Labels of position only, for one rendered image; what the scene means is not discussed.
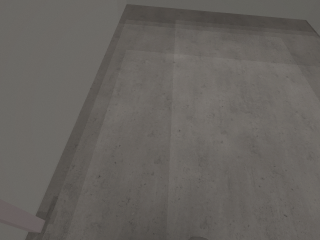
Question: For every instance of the panel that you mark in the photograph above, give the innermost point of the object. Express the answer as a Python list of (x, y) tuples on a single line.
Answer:
[(18, 218)]

